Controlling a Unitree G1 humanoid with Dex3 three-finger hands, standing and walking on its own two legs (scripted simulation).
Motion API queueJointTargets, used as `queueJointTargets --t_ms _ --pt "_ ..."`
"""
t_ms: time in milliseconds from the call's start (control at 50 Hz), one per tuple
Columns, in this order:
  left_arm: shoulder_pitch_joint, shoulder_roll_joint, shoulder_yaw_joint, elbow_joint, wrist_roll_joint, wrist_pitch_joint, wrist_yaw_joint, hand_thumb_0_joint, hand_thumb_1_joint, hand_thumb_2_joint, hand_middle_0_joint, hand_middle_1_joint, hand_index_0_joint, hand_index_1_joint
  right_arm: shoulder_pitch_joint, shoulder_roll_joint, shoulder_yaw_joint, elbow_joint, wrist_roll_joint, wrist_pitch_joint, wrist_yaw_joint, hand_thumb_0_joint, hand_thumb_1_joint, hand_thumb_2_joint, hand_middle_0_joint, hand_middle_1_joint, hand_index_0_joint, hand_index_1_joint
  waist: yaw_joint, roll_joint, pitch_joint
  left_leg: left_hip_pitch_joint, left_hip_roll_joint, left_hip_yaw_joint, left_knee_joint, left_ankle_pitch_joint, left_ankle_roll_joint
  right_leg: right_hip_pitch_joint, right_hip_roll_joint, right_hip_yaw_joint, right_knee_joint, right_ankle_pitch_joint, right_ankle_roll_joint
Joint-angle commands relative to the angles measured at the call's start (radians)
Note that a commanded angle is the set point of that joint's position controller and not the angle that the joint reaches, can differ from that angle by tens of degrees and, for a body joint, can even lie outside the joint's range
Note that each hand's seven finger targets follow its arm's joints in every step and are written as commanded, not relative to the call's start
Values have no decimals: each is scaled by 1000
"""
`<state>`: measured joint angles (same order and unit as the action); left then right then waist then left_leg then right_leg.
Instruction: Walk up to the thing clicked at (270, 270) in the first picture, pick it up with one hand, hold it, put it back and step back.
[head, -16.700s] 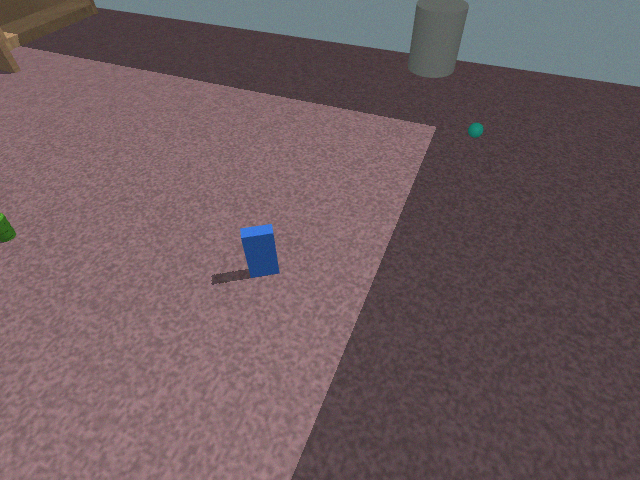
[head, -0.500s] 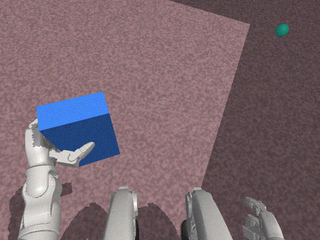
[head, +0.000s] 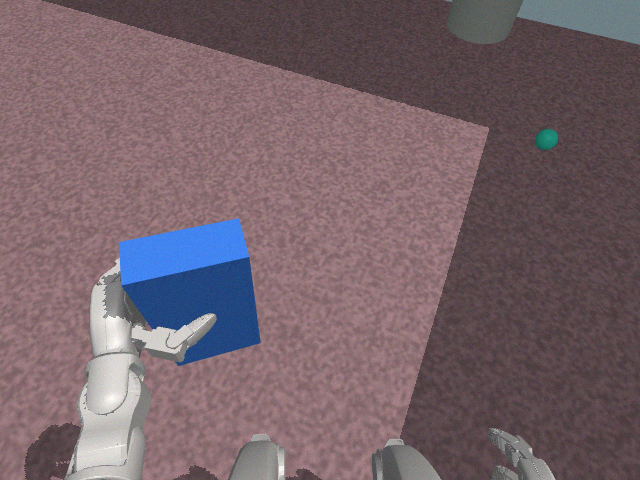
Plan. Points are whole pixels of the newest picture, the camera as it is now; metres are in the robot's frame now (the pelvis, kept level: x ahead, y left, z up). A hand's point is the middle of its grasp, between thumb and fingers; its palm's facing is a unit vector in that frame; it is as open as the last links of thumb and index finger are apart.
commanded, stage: lift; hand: left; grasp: from the side
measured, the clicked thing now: (204, 302) +0.35 +0.16 +0.01
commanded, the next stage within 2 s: hold in 0.72 s
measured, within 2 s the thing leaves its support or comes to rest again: neither
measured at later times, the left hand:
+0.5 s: hand (179, 280) +0.35 +0.17 +0.07, palm faces +0.18 -0.98 -0.05, open 9.3 cm
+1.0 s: hand (179, 267) +0.36 +0.17 +0.09, palm faces +0.19 -0.98 -0.04, open 9.3 cm
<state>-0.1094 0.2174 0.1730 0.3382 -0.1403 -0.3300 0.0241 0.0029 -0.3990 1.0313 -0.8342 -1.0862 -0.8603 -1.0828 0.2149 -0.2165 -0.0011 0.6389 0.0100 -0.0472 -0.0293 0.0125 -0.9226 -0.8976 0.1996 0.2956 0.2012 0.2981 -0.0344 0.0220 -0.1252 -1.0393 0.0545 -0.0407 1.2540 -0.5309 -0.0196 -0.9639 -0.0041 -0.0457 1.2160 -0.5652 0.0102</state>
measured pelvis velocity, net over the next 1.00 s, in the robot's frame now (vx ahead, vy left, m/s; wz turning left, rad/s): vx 0.02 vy -0.01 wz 0.00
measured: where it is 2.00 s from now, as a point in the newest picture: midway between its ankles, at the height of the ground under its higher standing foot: outside the picture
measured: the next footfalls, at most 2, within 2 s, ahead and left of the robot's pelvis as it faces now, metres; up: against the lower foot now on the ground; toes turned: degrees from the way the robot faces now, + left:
none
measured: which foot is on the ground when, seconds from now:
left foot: down 0.00-1.00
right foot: down 0.00-1.00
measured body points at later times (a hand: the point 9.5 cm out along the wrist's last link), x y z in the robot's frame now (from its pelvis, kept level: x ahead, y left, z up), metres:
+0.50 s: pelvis +0.01 -0.01 +0.04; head +0.08 +0.00 +0.49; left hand +0.33 +0.22 +0.08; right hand +0.14 -0.25 -0.07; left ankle +0.04 +0.13 -0.63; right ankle +0.01 -0.13 -0.63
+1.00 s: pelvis +0.02 -0.01 +0.06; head +0.08 +0.00 +0.51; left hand +0.34 +0.22 +0.10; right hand +0.15 -0.25 -0.06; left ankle +0.04 +0.13 -0.63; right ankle +0.01 -0.13 -0.63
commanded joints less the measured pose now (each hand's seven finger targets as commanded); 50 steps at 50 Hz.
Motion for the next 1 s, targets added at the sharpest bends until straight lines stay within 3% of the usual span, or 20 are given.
queueJointTargets --t_ms 0,60,120,160,180,240,260,300,360,380,500,540,580,680,700,720,760,780,840,980 --pt "-285 140 54 -301 -30 -117 7 0 55 1172 -1320 -1379 -1341 -1376 16 -144 -47 -113 -4 -32 -7 0 -926 -899 200 300 200 300 3 73 -363 385 -30 -8 -228 256 21 180 22 -3 -211 308 -28" --pt "-283 105 35 -279 -34 -114 12 0 55 1191 -1324 -1386 -1342 -1387 29 -135 -44 -102 -6 -28 -7 0 -926 -900 200 300 200 300 -12 30 -363 384 -32 0 -232 294 26 239 23 2 -240 360 -20" --pt "-302 115 40 -308 -28 -119 24 0 30 1200 -1316 -1394 -1335 -1394 21 -131 -42 -113 -7 -22 -7 0 -924 -900 200 300 200 300 0 47 -356 411 -34 8 -260 303 25 273 19 8 -268 371 -20" --pt "-268 103 31 -247 -24 -114 21 0 77 1219 -1319 -1401 -1339 -1399 38 -135 -45 -95 -10 -19 -9 0 -918 -898 200 300 200 300 -15 26 -332 420 -33 7 -276 304 26 279 23 5 -280 375 -20" --pt "-303 114 36 -298 -23 -122 23 0 85 1214 -1318 -1398 -1339 -1397 25 -132 -44 -104 -11 -18 -9 0 -916 -897 200 300 200 300 -4 49 -329 418 -36 10 -285 297 25 284 19 8 -287 370 -20" --pt "-271 99 38 -231 -27 -116 25 0 77 1216 -1312 -1395 -1330 -1396 19 -130 -41 -102 -10 -15 -10 0 -920 -900 200 300 200 300 -7 22 -299 437 -36 12 -312 273 25 302 19 9 -320 348 -18" --pt "-334 113 36 -307 -28 -127 26 0 77 1201 -1300 -1386 -1320 -1384 14 -128 -42 -107 -11 -15 -10 0 -921 -899 200 300 200 300 -3 31 -314 439 -36 15 -319 268 25 322 19 12 -325 348 -16" --pt "-264 101 44 -219 -25 -120 28 0 42 1191 -1290 -1376 -1309 -1375 13 -122 -38 -102 -12 -11 -10 0 -924 -900 200 300 200 300 -2 16 -278 437 -39 19 -336 253 27 332 18 14 -344 334 -14" --pt "-283 83 27 -237 -27 -128 28 0 82 1202 -1275 -1371 -1294 -1370 19 -122 -37 -101 -16 -7 -12 0 -920 -900 200 300 200 300 -6 18 -306 471 -38 18 -346 291 25 359 21 11 -348 369 -15" --pt "-312 108 31 -276 -22 -133 30 0 86 1205 -1276 -1369 -1294 -1369 18 -127 -39 -96 -15 -7 -13 0 -920 -900 200 300 200 300 0 29 -304 478 -39 23 -347 304 25 367 18 14 -353 384 -15" --pt "-286 71 18 -205 -31 -126 26 0 51 1212 -1293 -1383 -1309 -1386 17 -121 -35 -90 -17 -3 -14 0 -926 -902 200 300 200 300 -12 -5 -283 497 -41 33 -358 346 33 417 14 27 -387 445 -4" --pt "-335 102 29 -277 -24 -137 35 0 70 1231 -1314 -1399 -1327 -1405 24 -128 -42 -84 -17 -3 -12 0 -929 -903 200 300 200 300 3 38 -307 542 -38 31 -370 374 29 409 15 23 -384 452 -12" --pt "-283 73 25 -206 -26 -130 34 0 56 1236 -1317 -1405 -1330 -1412 13 -126 -42 -93 -17 -1 -10 0 -925 -902 200 300 200 300 0 6 -262 529 -39 28 -386 355 28 413 20 16 -395 431 -13" --pt "-300 80 17 -216 -21 -138 31 0 68 1237 -1326 -1417 -1340 -1423 9 -125 -40 -100 -18 8 -8 0 -932 -904 200 300 200 300 0 20 -276 556 -41 33 -397 382 28 446 19 21 -410 459 -10" --pt "-329 116 44 -276 -22 -145 36 0 76 1242 -1323 -1413 -1337 -1419 23 -128 -45 -87 -19 8 -8 0 -928 -903 200 300 200 300 8 34 -302 571 -39 34 -400 400 27 459 19 21 -408 478 -12" --pt "-270 62 10 -178 -23 -133 29 0 69 1242 -1324 -1418 -1338 -1423 21 -125 -40 -91 -20 11 -6 0 -930 -904 200 300 200 300 -6 8 -270 564 -39 31 -402 398 29 451 21 18 -412 468 -11" --pt "-329 102 44 -261 -29 -144 36 0 106 1253 -1321 -1421 -1335 -1426 18 -127 -44 -86 -19 11 -6 0 -926 -903 200 300 200 300 4 24 -288 576 -40 35 -405 406 29 470 19 22 -417 487 -9" --pt "-283 66 9 -182 -23 -134 30 0 112 1254 -1325 -1425 -1340 -1429 20 -127 -41 -89 -20 13 -6 0 -927 -903 200 300 200 300 -8 0 -278 581 -37 33 -407 414 31 462 23 19 -420 490 -10" --pt "-304 68 11 -200 -23 -137 28 0 100 1172 -1305 -1391 -1323 -1390 12 -127 -41 -96 -21 15 -4 0 -933 -903 200 300 200 300 -6 8 -260 581 -39 35 -419 399 29 465 23 19 -433 477 -10" --pt "-334 75 10 -248 -27 -146 31 0 74 1163 -1305 -1388 -1321 -1388 11 -129 -41 -96 -20 14 0 0 -938 -905 200 300 200 300 1 30 -272 622 -39 35 -440 422 26 492 22 20 -446 488 -11"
